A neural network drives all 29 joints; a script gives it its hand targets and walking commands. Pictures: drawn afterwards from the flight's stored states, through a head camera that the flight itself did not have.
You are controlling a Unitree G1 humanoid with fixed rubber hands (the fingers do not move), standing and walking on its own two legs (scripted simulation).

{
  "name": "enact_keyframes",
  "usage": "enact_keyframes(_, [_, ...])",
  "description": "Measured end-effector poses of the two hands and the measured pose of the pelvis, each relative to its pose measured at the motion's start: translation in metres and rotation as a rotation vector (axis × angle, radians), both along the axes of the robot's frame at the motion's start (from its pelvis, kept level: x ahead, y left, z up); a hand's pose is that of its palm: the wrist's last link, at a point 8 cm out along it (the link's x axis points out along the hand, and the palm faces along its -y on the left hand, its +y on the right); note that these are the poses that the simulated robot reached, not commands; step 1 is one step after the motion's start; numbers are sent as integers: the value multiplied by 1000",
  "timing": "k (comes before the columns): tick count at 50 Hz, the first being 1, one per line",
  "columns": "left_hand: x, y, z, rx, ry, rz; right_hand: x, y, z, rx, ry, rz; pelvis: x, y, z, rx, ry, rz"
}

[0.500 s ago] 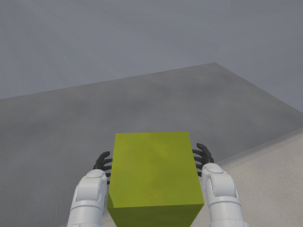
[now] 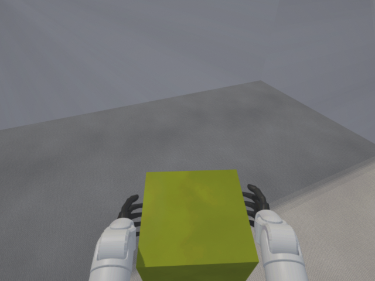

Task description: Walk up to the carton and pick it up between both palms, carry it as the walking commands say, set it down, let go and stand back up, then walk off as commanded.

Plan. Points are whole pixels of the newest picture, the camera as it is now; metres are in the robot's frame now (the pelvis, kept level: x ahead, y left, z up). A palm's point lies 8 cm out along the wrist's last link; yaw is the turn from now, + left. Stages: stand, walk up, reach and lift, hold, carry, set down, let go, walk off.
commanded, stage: hold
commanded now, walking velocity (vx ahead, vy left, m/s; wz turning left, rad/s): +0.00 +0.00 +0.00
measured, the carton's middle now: (193, 235) +0.28 -0.01 -0.03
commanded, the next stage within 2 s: carry in 0.04 s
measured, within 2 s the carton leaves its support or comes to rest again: neither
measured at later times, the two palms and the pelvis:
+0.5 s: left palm (91, 233) +0.23 +0.20 +0.07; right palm (246, 221) +0.24 -0.10 +0.09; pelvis -0.02 +0.04 -0.02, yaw +0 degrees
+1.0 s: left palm (78, 274) +0.15 +0.19 +0.07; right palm out of the picture +0.13 -0.11 +0.08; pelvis -0.08 +0.07 -0.02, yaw -2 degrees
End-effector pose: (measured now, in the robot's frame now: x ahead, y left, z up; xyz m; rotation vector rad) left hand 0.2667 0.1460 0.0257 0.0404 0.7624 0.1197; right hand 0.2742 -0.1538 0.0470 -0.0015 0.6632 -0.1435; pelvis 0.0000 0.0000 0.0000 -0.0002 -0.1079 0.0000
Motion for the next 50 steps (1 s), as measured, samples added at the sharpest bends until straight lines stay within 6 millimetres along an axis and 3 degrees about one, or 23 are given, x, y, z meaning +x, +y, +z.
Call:
enact_keyframes(8, [-5,1,-2,6,-3,3,-1,1,-1,11,-3,3,-4,-2,-6,-2,48,8])
enact_keyframes(19, [-14,26,43,-13,-137,54,-14,25,32,83,-136,-22,-13,24,-19,23,126,42])
enact_keyframes(25, [-41,50,46,-35,-112,81,-35,50,41,86,-108,-15,-17,43,-22,12,136,-1])
enact_keyframes(34, [-84,71,39,-56,-32,113,-77,71,31,66,-27,-9,-37,60,-26,5,117,-6])
enact_keyframes(38, [-95,68,37,-53,-7,85,-95,68,29,71,-3,-40,-51,64,-24,16,114,-56])
enact_keyframes(45, [-100,46,46,-11,-10,0,-128,46,22,118,-8,-130,-76,65,-22,15,134,-45])
enact_keyframes(50, [-113,49,45,-24,-2,-7,-140,48,28,114,-3,-141,-84,70,-15,50,139,-29])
